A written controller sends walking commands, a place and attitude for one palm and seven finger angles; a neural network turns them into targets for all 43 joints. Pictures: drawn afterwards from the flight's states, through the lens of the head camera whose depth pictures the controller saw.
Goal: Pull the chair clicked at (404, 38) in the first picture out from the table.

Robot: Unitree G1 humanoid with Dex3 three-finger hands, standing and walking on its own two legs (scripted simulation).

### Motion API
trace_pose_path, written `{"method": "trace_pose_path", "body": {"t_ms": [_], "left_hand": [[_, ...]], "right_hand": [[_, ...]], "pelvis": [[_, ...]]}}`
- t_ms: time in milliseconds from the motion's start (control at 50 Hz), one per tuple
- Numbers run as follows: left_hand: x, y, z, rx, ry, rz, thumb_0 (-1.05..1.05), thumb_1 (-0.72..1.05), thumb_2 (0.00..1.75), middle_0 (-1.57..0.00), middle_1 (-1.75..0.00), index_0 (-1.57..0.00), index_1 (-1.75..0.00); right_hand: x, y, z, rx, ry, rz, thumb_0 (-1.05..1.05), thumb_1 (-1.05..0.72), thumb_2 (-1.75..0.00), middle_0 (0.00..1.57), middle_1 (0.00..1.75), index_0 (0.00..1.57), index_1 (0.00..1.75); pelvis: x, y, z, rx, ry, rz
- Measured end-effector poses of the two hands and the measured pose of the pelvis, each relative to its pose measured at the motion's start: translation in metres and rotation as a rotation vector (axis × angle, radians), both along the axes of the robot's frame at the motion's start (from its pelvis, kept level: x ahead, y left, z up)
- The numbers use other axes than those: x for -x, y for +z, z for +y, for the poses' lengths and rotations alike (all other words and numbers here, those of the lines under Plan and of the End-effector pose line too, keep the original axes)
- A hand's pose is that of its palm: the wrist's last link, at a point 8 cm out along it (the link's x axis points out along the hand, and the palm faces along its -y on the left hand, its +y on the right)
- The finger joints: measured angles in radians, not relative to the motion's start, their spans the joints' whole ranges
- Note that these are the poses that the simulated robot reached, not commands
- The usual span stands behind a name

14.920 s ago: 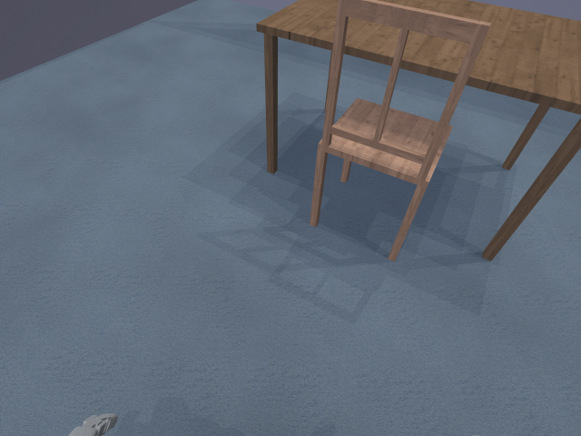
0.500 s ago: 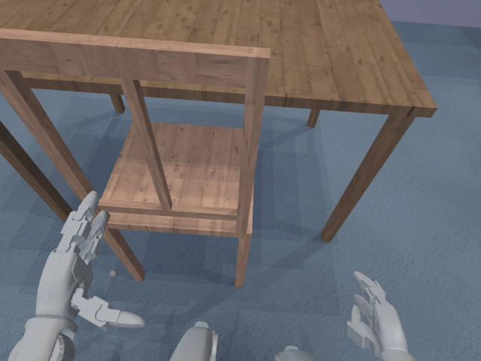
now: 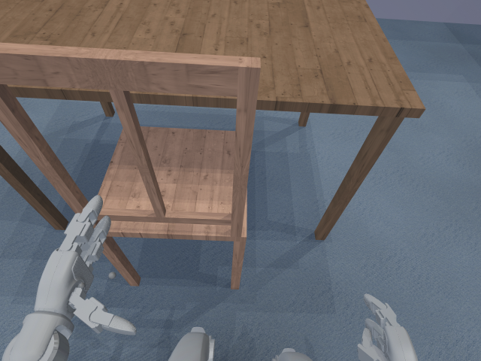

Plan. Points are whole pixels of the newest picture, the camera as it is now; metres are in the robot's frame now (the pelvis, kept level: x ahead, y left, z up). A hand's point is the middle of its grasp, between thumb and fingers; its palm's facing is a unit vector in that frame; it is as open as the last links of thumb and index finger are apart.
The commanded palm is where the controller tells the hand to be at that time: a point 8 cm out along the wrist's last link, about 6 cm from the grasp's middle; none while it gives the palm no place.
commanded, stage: raise the hand toward the chair's back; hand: left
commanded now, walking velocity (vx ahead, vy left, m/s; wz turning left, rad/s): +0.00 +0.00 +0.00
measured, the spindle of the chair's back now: (145, 166) +0.44 +0.20 +0.04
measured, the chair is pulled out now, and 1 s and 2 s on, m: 0.00 0.00 0.00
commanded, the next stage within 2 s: aim the fingers beside a spindle in 0.26 s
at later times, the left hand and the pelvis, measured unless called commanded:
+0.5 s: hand (115, 274) +0.24 +0.20 +0.04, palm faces +0.02 -1.00 -0.05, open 16.9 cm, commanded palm +0.22 +0.25 +0.04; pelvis +0.00 -0.01 -0.01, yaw +1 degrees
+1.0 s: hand (131, 264) +0.26 +0.18 +0.02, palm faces +0.00 -1.00 -0.04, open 16.9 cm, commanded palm +0.24 +0.24 +0.02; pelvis +0.00 -0.01 -0.02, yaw +0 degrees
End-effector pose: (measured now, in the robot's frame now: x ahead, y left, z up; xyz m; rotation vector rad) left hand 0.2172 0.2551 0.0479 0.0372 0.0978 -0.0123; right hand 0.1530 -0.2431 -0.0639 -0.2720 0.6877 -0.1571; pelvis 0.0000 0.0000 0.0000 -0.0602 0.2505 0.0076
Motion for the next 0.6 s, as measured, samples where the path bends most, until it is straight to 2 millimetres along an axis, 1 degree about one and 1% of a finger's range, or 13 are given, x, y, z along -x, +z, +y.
{"method": "trace_pose_path", "body": {"t_ms": [80,140,220,300,420,600], "left_hand": [[0.000,0.006,0.004,-0.020,0.048,-0.059,-0.01,-0.50,0.30,-0.06,-0.08,-0.06,-0.08],[-0.001,0.004,0.006,-0.030,0.059,-0.067,-0.01,-0.50,0.30,-0.06,-0.08,-0.06,-0.08],[0.000,-0.001,0.001,-0.022,0.025,-0.025,-0.01,-0.50,0.30,-0.06,-0.08,-0.06,-0.08],[0.003,0.000,-0.004,-0.008,0.010,-0.010,-0.01,-0.50,0.30,-0.06,-0.08,-0.06,-0.08],[0.002,0.003,-0.001,-0.016,0.049,-0.054,-0.01,-0.50,0.30,-0.06,-0.08,-0.06,-0.08],[-0.005,-0.011,-0.010,-0.002,0.004,-0.018,-0.01,-0.50,0.30,-0.06,-0.08,-0.06,-0.08]], "right_hand": [[-0.001,-0.001,-0.002,0.004,0.011,-0.001,0.01,-0.90,-0.90,0.20,0.30,0.20,0.30],[-0.004,-0.004,-0.002,0.000,0.023,0.000,0.01,-0.90,-0.90,0.20,0.30,0.20,0.30],[-0.008,-0.005,0.000,-0.014,0.029,-0.007,0.01,-0.90,-0.90,0.20,0.30,0.20,0.30],[-0.012,-0.003,0.002,-0.024,0.028,-0.023,0.01,-0.90,-0.89,0.20,0.30,0.20,0.30],[-0.016,-0.004,0.003,-0.024,0.044,-0.032,0.01,-0.90,-0.89,0.20,0.30,0.20,0.30],[-0.015,-0.010,-0.003,-0.015,0.040,-0.021,0.01,-0.90,-0.89,0.20,0.30,0.20,0.30]], "pelvis": [[0.001,-0.002,-0.002,0.000,0.003,0.001],[0.002,-0.004,-0.003,0.000,0.006,0.004],[0.003,-0.004,-0.005,0.000,0.006,0.004],[0.001,-0.002,-0.006,-0.003,0.005,0.001],[0.001,-0.004,-0.009,-0.003,0.008,0.003],[0.003,-0.009,-0.010,-0.003,0.006,0.016]]}}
